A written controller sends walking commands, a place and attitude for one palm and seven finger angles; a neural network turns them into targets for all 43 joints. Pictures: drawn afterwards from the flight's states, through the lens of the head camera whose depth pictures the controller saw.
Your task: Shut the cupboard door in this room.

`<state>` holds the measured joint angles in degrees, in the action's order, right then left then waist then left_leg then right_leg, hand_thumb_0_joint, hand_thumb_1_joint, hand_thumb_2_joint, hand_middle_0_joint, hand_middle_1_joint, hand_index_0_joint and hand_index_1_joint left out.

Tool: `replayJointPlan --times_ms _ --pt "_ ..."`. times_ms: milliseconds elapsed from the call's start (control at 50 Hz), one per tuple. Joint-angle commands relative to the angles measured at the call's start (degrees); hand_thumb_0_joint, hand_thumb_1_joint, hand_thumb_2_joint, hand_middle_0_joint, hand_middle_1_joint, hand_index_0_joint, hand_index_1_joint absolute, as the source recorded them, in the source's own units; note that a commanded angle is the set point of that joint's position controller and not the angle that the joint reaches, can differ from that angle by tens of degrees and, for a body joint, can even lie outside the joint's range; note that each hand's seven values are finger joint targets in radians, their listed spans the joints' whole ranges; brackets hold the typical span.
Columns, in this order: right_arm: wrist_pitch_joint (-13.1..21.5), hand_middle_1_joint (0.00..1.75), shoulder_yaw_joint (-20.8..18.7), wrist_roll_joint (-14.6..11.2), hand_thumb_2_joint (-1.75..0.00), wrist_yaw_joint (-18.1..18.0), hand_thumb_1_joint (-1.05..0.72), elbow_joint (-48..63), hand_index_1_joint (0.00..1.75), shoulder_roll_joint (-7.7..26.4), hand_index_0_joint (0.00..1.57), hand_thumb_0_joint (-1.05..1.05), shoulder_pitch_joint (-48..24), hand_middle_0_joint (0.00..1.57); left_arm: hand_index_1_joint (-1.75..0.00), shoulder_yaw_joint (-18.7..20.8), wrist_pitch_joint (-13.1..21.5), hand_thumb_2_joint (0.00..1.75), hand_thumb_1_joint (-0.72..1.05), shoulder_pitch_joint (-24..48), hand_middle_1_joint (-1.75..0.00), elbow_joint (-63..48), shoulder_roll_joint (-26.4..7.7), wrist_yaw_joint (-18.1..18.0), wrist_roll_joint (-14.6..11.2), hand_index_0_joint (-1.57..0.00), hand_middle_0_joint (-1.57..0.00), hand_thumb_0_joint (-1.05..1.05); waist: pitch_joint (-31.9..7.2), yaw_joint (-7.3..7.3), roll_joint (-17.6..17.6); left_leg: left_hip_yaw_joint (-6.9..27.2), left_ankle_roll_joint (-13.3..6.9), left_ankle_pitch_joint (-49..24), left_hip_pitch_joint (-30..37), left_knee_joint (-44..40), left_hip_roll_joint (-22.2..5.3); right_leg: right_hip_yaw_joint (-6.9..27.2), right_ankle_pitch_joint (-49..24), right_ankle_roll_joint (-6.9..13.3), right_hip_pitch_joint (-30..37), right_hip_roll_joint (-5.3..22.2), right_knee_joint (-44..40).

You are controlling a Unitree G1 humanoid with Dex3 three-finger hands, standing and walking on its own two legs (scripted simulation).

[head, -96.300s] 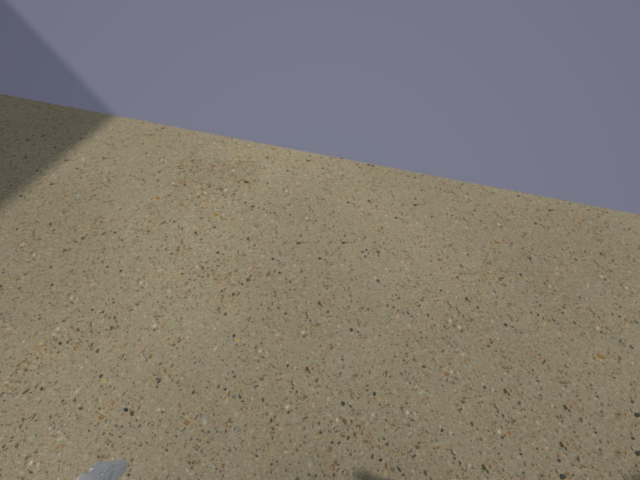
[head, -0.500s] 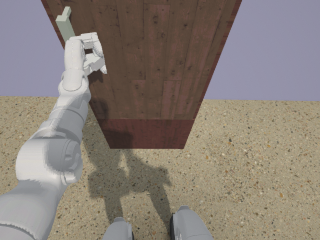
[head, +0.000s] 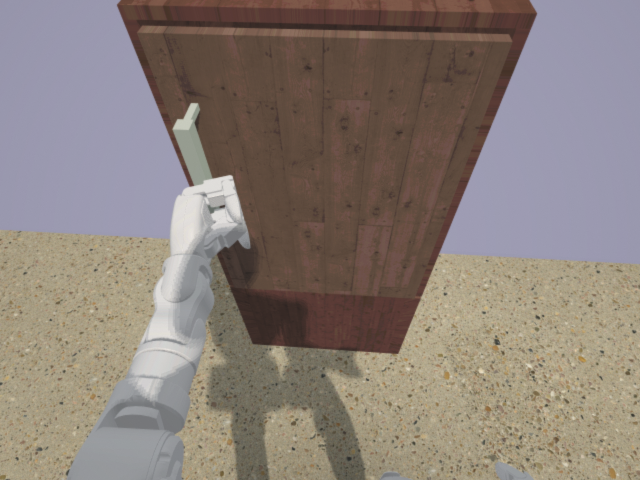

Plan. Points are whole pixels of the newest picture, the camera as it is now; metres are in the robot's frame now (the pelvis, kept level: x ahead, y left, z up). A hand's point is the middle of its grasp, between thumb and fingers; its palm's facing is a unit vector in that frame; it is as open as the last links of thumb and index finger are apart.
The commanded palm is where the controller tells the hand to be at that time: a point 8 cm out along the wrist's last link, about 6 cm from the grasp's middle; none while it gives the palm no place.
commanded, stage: pull the fist back off the door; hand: left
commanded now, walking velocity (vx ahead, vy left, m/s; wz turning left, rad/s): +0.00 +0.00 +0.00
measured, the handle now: (203, 161) +0.53 +0.18 +0.09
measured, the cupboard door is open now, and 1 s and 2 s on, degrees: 0 0 0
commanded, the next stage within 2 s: draw the hand back to the body in 0.08 s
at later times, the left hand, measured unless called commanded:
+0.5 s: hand (195, 254) +0.34 +0.14 +0.12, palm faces +0.04 -1.00 -0.03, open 3.1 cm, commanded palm +0.31 +0.19 +0.12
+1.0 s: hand (88, 319) +0.25 +0.21 +0.15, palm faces +0.29 -0.92 -0.27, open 3.4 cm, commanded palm +0.21 +0.26 +0.17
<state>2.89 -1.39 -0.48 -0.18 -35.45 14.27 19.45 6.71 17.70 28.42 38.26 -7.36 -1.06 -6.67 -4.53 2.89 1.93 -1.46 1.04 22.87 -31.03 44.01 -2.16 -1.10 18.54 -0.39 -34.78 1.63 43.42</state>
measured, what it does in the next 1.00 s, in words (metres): stands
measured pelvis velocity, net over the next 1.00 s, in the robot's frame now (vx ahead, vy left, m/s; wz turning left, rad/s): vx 0.00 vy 0.00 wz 0.02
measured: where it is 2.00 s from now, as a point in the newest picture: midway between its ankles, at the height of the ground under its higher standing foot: outside the picture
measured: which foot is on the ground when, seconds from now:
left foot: down 0.00-1.00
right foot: down 0.00-1.00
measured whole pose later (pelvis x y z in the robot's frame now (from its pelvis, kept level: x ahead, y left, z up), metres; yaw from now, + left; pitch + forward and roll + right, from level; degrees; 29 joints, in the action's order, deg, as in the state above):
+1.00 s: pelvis +0.00 +0.00 +0.03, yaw +1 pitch -4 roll +0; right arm 4.5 2.6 -0.7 -5.7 -35.0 12.5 11.0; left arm 7.7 3.2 -9.3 -5.2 -15.3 -4.2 -3.2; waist 1.5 -2.6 3.4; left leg -0.7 0.8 14.9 -6.2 25.1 -1.1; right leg -2.4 11.9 -0.7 -9.7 2.3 25.7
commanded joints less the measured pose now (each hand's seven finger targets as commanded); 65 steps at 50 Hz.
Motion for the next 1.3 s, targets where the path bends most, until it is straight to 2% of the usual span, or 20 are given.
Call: replayJointPlan --times_ms 0,120,160,220,280,300,340,420,520,620,680,700,720,740,780,820,900,980,1160,1280 --pt "2.07 0.3 -1.76 -0.52 -0.9 -0.77 -0.9 6.64 0.3 6.67 0.2 0.0 -0.29 0.2 -1.5 -1.34 1.7 0.9 0.9 20.31 -1.5 -16.47 -4.4 -0.23 0.1 -1.3 -1.3 0.0 -16.83 1.11 -4.1 -0.56 -1.42 -17.24 7.74 -6.14 2.07 -2.04 -20.59 1.03 14.17 -2.17 -4.19" --pt "2.13 0.3 -1.06 -0.31 -0.9 -1.34 -0.9 6.64 0.3 5.65 0.2 0.0 -3.13 0.2 -1.5 -2.27 1.7 0.9 0.9 21.76 -1.5 -18.04 -3.58 -0.93 0.61 -1.3 -1.3 0.0 -18.24 0.4 -2.28 -0.4 -1.19 -17.9 9.39 -5.55 2.6 -1.33 -21.71 1.17 15.42 -1.52 -3.74" --pt "2.03 0.3 -0.98 -0.28 -0.9 -1.44 -0.9 6.27 0.3 5.68 0.2 0.0 -3.47 0.2 -1.5 -1.81 1.51 0.9 0.9 21.54 -1.5 -15.69 -4.06 -0.65 0.65 -1.3 -1.3 0.0 -17.31 0.65 -4.94 -0.28 -1.17 -17.86 8.75 -5.54 2.5 -1.35 -22.22 1.07 15.51 -1.52 -3.72" --pt "1.79 0.3 -0.93 -0.41 -0.9 -1.4 -0.9 7.78 0.3 5.68 0.2 0.0 -4.56 0.2 -1.5 1.79 1.27 0.9 0.9 15.98 -1.5 -18.47 -7.41 0.38 -0.08 -1.3 -1.3 0.0 -20.76 -1.98 -3.46 -0.98 -1.26 -19.98 9.32 -6.05 2.89 -0.77 -25.41 1.23 20.0 -1.15 -3.68" --pt "1.08 0.3 -0.63 -0.71 -0.9 -1.42 -0.9 9.55 0.3 5.46 0.2 0.0 -5.51 0.2 -1.5 4.33 -0.05 0.9 0.9 6.72 -1.5 -22.42 -10.1 2.34 -1.04 -1.3 -1.3 0.0 -21.89 -4.22 -5.57 -1.39 -1.43 -22.92 8.8 -7.36 2.83 -0.57 -29.78 1.35 25.6 -0.99 -4.02" --pt "0.99 0.3 -0.41 -0.93 -0.9 -1.28 -0.9 10.39 0.3 5.0 0.2 0.0 -6.37 0.2 -1.5 2.48 -0.59 0.9 0.9 4.81 -1.5 -25.43 -8.25 3.3 -1.44 -1.3 -1.3 0.0 -21.13 -4.08 -4.22 -1.75 -1.51 -23.56 9.34 -7.84 2.8 -0.56 -31.2 1.24 26.01 -0.87 -4.49" --pt "0.83 0.3 -0.24 -1.36 -0.9 -1.43 -0.9 10.73 0.3 5.07 0.2 0.0 -7.16 0.2 -1.5 2.52 -2.04 0.9 0.9 2.69 -1.5 -28.21 -8.67 4.71 -2.47 -1.3 -1.3 0.0 -17.49 -3.66 -5.93 -1.9 -1.69 -21.25 9.32 -8.94 2.8 -0.77 -29.23 0.91 25.41 -1.03 -6.16" --pt "1.62 0.3 0.16 -1.96 -0.9 -2.4 -0.9 11.19 0.3 5.21 0.2 0.0 -9.45 0.2 -1.5 2.45 -4.64 0.9 0.9 -0.46 -1.5 -34.75 -9.21 6.84 -4.42 -1.3 -1.3 0.0 -13.03 -3.24 -4.27 -1.68 -2.01 -16.64 10.93 -10.79 3.05 -0.73 -22.77 0.76 24.13 -1.23 -9.14" --pt "3.8 0.3 0.58 -2.24 -0.9 -3.79 -0.9 10.81 0.3 5.33 0.2 0.0 -11.05 0.2 -1.5 1.08 -7.1 0.9 0.9 -1.57 -1.5 -40.94 -8.95 8.22 -5.52 -1.3 -1.3 0.0 -10.66 -2.49 -2.16 -0.65 -2.06 -12.27 13.74 -12.18 3.14 -1.2 -14.88 0.66 21.95 -1.36 -11.3" --pt "5.47 0.3 1.15 -2.24 -0.9 -4.48 -0.9 10.92 0.3 5.58 0.2 0.0 -12.55 0.2 -1.44 4.38 -9.6 0.9 0.9 -7.45 -1.44 -43.97 -11.97 9.06 -6.41 -1.24 -1.24 0.0 -9.56 -3.96 -3.9 -0.05 -2.06 -11.36 14.2 -13.91 3.17 -1.49 -12.33 0.72 23.37 -1.26 -12.37" --pt "5.71 0.3 1.54 -2.26 -0.9 -4.6 -0.9 11.21 0.3 5.71 0.2 0.0 -13.15 0.2 -1.35 7.06 -11.68 0.9 0.9 -11.79 -1.35 -45.51 -14.37 9.51 -6.81 -1.16 -1.16 0.0 -8.49 -5.02 -2.84 -0.05 -1.92 -11.81 14.23 -14.91 3.1 -1.54 -12.05 0.94 25.05 -1.09 -12.96" --pt "5.32 0.3 1.37 -1.51 -0.9 -5.48 -0.9 10.87 0.3 3.88 0.2 0.0 -14.31 0.2 -1.32 3.51 -10.42 0.9 0.9 -11.59 -1.32 -50.48 -16.61 4.32 -0.33 -1.13 -1.13 0.0 -5.1 -4.63 -2.79 -0.54 -2.52 -12.18 15.46 -17.26 2.89 0.31 -10.8 0.63 25.23 0.23 -16.62" --pt "5.03 0.3 1.26 -1.12 -0.9 -5.82 -0.9 10.36 0.3 4.09 0.2 0.0 -13.87 0.2 -1.29 5.18 -10.82 0.9 0.9 -15.91 -1.29 -48.64 -16.01 1.53 0.31 -1.11 -1.11 0.0 -3.36 -4.4 -3.53 -0.54 -2.5 -11.51 15.87 -17.88 2.73 -0.05 -9.29 0.47 24.9 0.07 -17.62" --pt "4.53 0.3 1.62 -0.94 -0.9 -5.84 -0.9 10.25 0.3 3.86 0.2 0.0 -14.2 0.2 -1.26 3.66 -11.17 0.9 0.9 -19.07 -1.26 -48.83 -14.29 0.25 0.97 -1.08 -1.08 0.0 -2.22 -4.68 -3.81 -0.4 -2.51 -11.44 16.42 -18.89 2.49 -0.38 -8.67 0.44 25.51 -0.09 -18.42" --pt "3.89 0.3 1.73 -0.83 -0.9 -5.98 -0.9 10.01 0.3 4.09 0.2 0.0 -14.82 0.2 -1.2 4.96 -11.13 0.9 0.9 -19.87 -1.2 -50.42 -16.16 -1.59 1.87 -1.02 -1.02 0.0 -1.05 -4.67 -3.95 -0.38 -2.48 -11.0 17.47 -20.57 2.28 -0.44 -6.94 0.58 26.75 -0.29 -20.4" --pt "3.85 0.3 2.08 -0.66 -0.9 -6.0 -0.9 10.23 0.3 3.67 0.2 0.0 -15.58 0.2 -1.14 4.72 -10.67 0.9 0.9 -20.17 -1.14 -53.61 -15.93 -2.7 2.64 -0.97 -0.97 0.0 -1.13 -4.6 -0.41 -0.51 -2.36 -10.64 19.67 -22.11 2.23 -0.53 -6.15 0.69 27.26 -0.46 -21.25" --pt "4.27 0.3 2.24 -0.31 -0.9 -6.0 -0.9 9.84 0.3 3.68 0.2 0.0 -15.97 0.2 -1.02 4.58 -10.28 0.9 0.9 -22.28 -1.02 -56.89 -15.89 -4.05 3.55 -0.86 -0.86 0.0 -0.2 -4.47 0.78 -0.15 -2.22 -10.39 22.03 -24.56 2.07 -1.06 -5.61 0.78 28.3 -0.85 -22.82" --pt "4.78 0.3 1.85 0.18 -0.9 -6.09 -0.9 9.11 0.3 4.13 0.2 0.0 -16.22 0.2 -0.9 8.15 -10.02 0.9 0.9 -27.4 -0.9 -58.89 -18.36 -4.94 3.92 -0.75 -0.75 0.0 -0.9 -5.39 -0.15 -0.04 -2.22 -13.2 23.1 -25.46 1.93 -1.36 -8.42 0.82 30.93 -1.11 -23.37" --pt "5.05 0.3 1.19 0.51 -0.9 -5.22 -0.9 8.86 0.3 3.75 0.2 0.0 -15.78 0.2 -0.63 13.26 -9.94 0.9 0.9 -38.39 -0.63 -65.94 -19.66 -5.3 3.98 -0.5 -0.5 0.0 -0.71 -6.21 1.34 -0.26 -1.58 -19.37 23.53 -25.31 1.72 -1.91 -14.4 0.79 33.18 -1.19 -22.33" --pt "5.84 0.3 0.6 0.54 -0.9 -5.03 -0.9 8.4 0.3 4.1 0.2 0.0 -15.44 0.2 -0.45 18.36 -9.95 0.9 0.9 -45.27 -0.45 -68.05 -22.34 -5.77 3.87 -0.34 -0.34 0.0 1.37 -6.87 1.14 -0.33 -1.54 -20.75 22.89 -24.92 1.4 -1.96 -15.19 0.69 32.68 -1.25 -22.57"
